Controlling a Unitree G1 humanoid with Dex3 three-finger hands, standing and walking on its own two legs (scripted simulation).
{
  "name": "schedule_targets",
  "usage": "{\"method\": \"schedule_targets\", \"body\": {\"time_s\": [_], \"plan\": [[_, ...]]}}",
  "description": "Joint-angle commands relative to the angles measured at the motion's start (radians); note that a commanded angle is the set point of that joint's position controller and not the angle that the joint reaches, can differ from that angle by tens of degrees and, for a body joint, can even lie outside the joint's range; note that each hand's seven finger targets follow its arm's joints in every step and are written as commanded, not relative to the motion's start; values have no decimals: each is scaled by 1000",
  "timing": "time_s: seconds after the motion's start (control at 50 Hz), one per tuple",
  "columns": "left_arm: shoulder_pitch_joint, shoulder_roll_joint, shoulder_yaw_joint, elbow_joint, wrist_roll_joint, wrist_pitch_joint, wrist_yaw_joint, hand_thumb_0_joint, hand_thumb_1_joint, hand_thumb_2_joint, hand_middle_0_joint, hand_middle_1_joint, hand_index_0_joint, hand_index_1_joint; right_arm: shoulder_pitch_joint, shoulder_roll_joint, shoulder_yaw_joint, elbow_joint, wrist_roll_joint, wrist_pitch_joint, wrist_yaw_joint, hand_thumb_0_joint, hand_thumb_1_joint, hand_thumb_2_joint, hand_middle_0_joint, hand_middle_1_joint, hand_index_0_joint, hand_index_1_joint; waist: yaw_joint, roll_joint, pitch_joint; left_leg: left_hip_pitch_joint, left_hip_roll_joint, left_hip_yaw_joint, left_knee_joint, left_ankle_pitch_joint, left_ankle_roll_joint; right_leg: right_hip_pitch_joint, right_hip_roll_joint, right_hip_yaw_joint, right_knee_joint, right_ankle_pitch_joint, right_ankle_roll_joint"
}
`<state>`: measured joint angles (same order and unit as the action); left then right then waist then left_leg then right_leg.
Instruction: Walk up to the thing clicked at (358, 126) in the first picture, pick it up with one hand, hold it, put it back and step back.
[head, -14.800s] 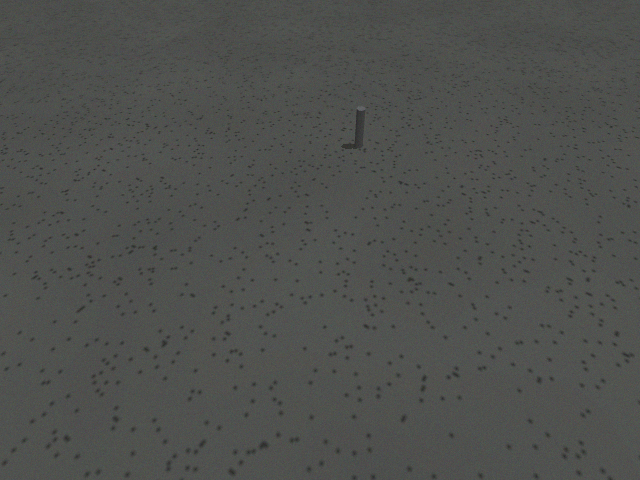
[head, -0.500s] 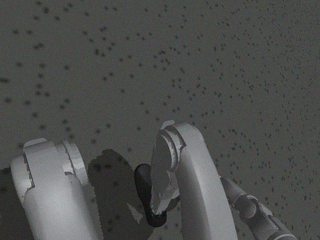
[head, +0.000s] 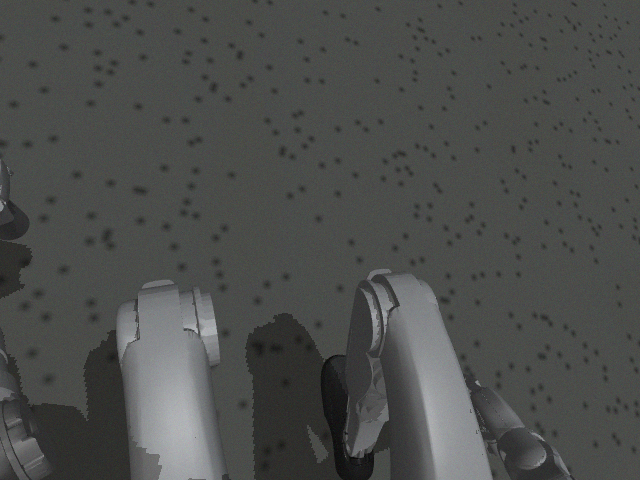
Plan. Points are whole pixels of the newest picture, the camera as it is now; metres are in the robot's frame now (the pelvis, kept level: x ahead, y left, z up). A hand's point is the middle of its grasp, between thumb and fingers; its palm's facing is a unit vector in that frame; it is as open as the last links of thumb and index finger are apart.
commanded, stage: settle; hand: left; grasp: from the side
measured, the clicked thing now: out of the picture +0.40 +0.38 -0.08
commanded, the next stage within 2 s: lift in 1.08 s
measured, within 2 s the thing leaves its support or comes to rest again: neither
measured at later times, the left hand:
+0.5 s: hand out of the picture +0.42 +0.35 +0.00, palm faces +0.42 -0.90 -0.04, open 5.4 cm
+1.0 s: hand out of the picture +0.43 +0.35 +0.03, palm faces +0.44 -0.90 -0.05, open 5.5 cm
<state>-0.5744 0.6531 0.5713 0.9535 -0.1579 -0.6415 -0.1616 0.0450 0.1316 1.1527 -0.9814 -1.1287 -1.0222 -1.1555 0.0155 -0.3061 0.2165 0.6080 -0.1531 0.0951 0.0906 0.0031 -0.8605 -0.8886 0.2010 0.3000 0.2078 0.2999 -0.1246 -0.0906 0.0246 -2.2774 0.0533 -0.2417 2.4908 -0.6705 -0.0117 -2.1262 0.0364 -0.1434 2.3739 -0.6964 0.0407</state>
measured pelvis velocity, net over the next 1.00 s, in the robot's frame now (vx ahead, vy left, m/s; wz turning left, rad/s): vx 0.01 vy -0.01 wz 0.08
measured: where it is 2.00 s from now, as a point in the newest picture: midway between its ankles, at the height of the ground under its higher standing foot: (274, 452)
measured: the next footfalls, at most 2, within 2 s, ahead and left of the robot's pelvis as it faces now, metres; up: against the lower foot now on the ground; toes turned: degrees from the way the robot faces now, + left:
none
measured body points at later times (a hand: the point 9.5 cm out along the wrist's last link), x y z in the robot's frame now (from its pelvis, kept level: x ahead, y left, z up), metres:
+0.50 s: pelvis +0.01 -0.01 +0.03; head +0.21 +0.08 +0.42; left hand +0.40 +0.40 +0.01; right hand +0.17 -0.26 -0.08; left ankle +0.08 +0.13 -0.28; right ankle +0.11 -0.12 -0.28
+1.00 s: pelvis +0.01 -0.01 +0.06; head +0.21 +0.08 +0.45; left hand +0.40 +0.39 +0.04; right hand +0.16 -0.26 -0.06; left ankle +0.08 +0.13 -0.28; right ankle +0.11 -0.12 -0.28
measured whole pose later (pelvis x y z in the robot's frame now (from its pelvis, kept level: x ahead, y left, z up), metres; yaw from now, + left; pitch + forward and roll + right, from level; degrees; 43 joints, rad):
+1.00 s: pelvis +0.01 -0.01 +0.06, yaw +5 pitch +32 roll -7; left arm -0.66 0.54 0.57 0.94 -0.11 -0.53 -0.16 0.04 0.13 1.16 -0.98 -1.14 -1.02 -1.17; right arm 0.09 -0.28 0.08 0.65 -0.09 0.06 0.04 0.01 -0.86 -0.89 0.20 0.30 0.21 0.30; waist -0.12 -0.03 -0.09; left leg -2.17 0.06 -0.14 2.27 -0.67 -0.02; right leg -2.07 0.01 -0.08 2.22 -0.72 0.02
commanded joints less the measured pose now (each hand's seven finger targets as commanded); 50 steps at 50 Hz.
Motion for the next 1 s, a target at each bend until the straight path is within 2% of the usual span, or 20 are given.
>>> {"method": "schedule_targets", "body": {"time_s": [0.0, 0.04, 0.08, 0.26, 0.32, 0.34, 0.38, 0.44, 0.48, 0.52, 0.54, 0.58, 0.62, 0.64, 0.66, 0.7, 0.8, 0.84, 0.9, 0.98], "plan": [[-268, 220, 26, -221, -23, -56, -26, 0, 609, 1387, -1371, -1494, -1385, -1492, 107, -266, -134, -37, 25, -22, -24, 0, -852, -886, 200, 300, 200, 300, -11, 352, -611, 463, 4, 102, -331, 24, 19, 212, 34, -55, -239, 122, -76], [-284, 238, 29, -225, -15, -47, -31, 0, 589, 1378, -1367, -1481, -1380, -1480, 111, -263, -141, -36, 28, -24, -30, 0, -851, -886, 200, 300, 200, 300, -9, 358, -627, 479, 4, 108, -339, 44, 19, 214, 31, -48, -245, 131, -77], [-285, 216, 23, -222, -19, -40, -41, 0, 579, 1391, -1376, -1491, -1387, -1493, 116, -258, -152, -33, 36, -28, -32, 0, -856, -887, 200, 300, 200, 300, -5, 354, -640, 501, 4, 113, -349, 59, 18, 215, 28, -41, -253, 138, -78], [-298, 227, 59, -254, -18, -10, -49, 0, 596, 1377, -1375, -1470, -1383, -1473, 152, -230, -175, -23, 53, -37, -45, 0, -857, -887, 200, 300, 200, 300, 26, 328, -742, 512, -1, 146, -368, 113, 26, 310, 19, -7, -293, 175, -72], [-258, 202, 56, -193, -11, 9, -47, 0, 609, 1377, -1361, -1456, -1367, -1461, 152, -232, -184, -29, 59, -41, -48, 0, -859, -888, 200, 299, 200, 299, 25, 307, -707, 505, 0, 145, -384, 120, 27, 296, 16, -10, -298, 174, -73], [-289, 218, 72, -239, -12, 7, -43, 0, 609, 1380, -1363, -1457, -1368, -1462, 164, -228, -187, -23, 61, -41, -50, 0, -857, -888, 200, 300, 200, 299, 30, 301, -722, 513, 1, 147, -384, 133, 28, 308, 17, -6, -306, 185, -72], [-327, 226, 66, -280, -7, 6, -44, 0, 583, 1365, -1360, -1447, -1365, -1452, 169, -225, -193, -21, 60, -40, -51, 0, -861, -889, 200, 300, 200, 300, 33, 329, -755, 543, 1, 150, -392, 140, 26, 313, 14, -1, -307, 190, -74], [-275, 158, 39, -196, -11, 25, -49, 0, 558, 1382, -1374, -1459, -1377, -1469, 170, -219, -199, -24, 66, -45, -54, 0, -864, -890, 200, 300, 200, 300, 19, 283, -729, 525, 1, 154, -397, 137, 30, 313, 12, 4, -324, 185, -71], [-318, 204, 60, -253, -1, 19, -39, 0, 570, 1384, -1367, -1460, -1371, -1467, 173, -218, -202, -23, 64, -48, -56, 0, -862, -889, 200, 300, 200, 300, 28, 306, -742, 536, 1, 156, -408, 131, 30, 326, 11, 6, -331, 179, -72], [-336, 209, 53, -278, 7, 20, -36, 0, 565, 1368, -1365, -1446, -1369, -1454, 179, -212, -210, -28, 66, -48, -57, 0, -865, -890, 200, 300, 200, 300, 30, 307, -773, 551, 1, 159, -421, 123, 30, 340, 12, 10, -344, 170, -72], [-352, 218, 67, -284, 2, 20, -34, 0, 578, 1380, -1366, -1455, -1370, -1462, 188, -208, -210, -21, 67, -46, -59, 0, -862, -889, 200, 300, 200, 300, 33, 289, -777, 536, -1, 165, -418, 119, 34, 364, 12, 18, -357, 170, -68], [-312, 151, 35, -217, 2, 28, -34, 0, 595, 1392, -1365, -1459, -1369, -1466, 181, -206, -210, -19, 68, -53, -59, 0, -861, -890, 200, 300, 200, 300, 18, 283, -727, 536, -1, 160, -433, 105, 31, 322, 11, 11, -356, 152, -72], [-345, 209, 67, -268, 7, 23, -23, 0, 591, 1391, -1371, -1460, -1375, -1467, 187, -210, -216, -23, 70, -55, -63, 0, -864, -890, 200, 300, 200, 300, 33, 294, -765, 566, -1, 163, -438, 116, 32, 330, 12, 16, -365, 159, -74], [-333, 208, 62, -246, 11, 25, -23, 0, 591, 1383, -1363, -1451, -1368, -1457, 180, -212, -218, -25, 71, -54, -64, 0, -862, -890, 200, 300, 200, 300, 38, 303, -766, 571, -2, 163, -446, 109, 31, 332, 10, 17, -364, 151, -75], [-328, 161, 31, -221, 15, 28, -24, 0, 607, 1392, -1358, -1455, -1363, -1461, 182, -203, -215, -20, 68, -53, -63, 0, -863, -890, 200, 300, 200, 300, 20, 297, -738, 562, 0, 162, -448, 112, 31, 330, 9, 15, -366, 157, -73], [-360, 197, 57, -251, 21, 24, -11, 0, 606, 1403, -1376, -1470, -1381, -1477, 194, -201, -219, -10, 68, -57, -62, 0, -864, -890, 200, 300, 200, 300, 28, 284, -757, 570, 1, 166, -445, 126, 32, 340, 10, 22, -375, 168, -72], [-346, 154, 28, -218, 28, 29, -13, 0, 594, 1407, -1357, -1456, -1361, -1464, 191, -203, -223, -12, 68, -56, -62, 0, -862, -891, 200, 300, 200, 300, 21, 310, -741, 612, 0, 159, -474, 129, 28, 303, 6, 16, -374, 161, -79], [-352, 175, 42, -226, 31, 29, -8, 0, 620, 1401, -1362, -1453, -1366, -1459, 193, -203, -222, -15, 68, -55, -64, 0, -863, -890, 200, 299, 200, 299, 30, 312, -759, 619, -1, 159, -480, 132, 28, 325, 4, 17, -381, 166, -77], [-381, 169, 43, -248, 30, 23, -2, 0, 627, 1412, -1354, -1452, -1357, -1461, 206, -198, -224, -11, 70, -55, -62, 0, -862, -891, 200, 299, 200, 300, 26, 311, -763, 632, -1, 156, -491, 129, 26, 316, 3, 16, -382, 160, -79], [-341, 156, 32, -191, 39, 28, 1, 0, 614, 1410, -1349, -1449, -1352, -1458, 200, -196, -228, -18, 72, -57, -62, 0, -864, -891, 199, 299, 199, 299, 26, 285, -755, 621, -3, 161, -499, 117, 29, 331, 2, 21, -399, 150, -77]]}}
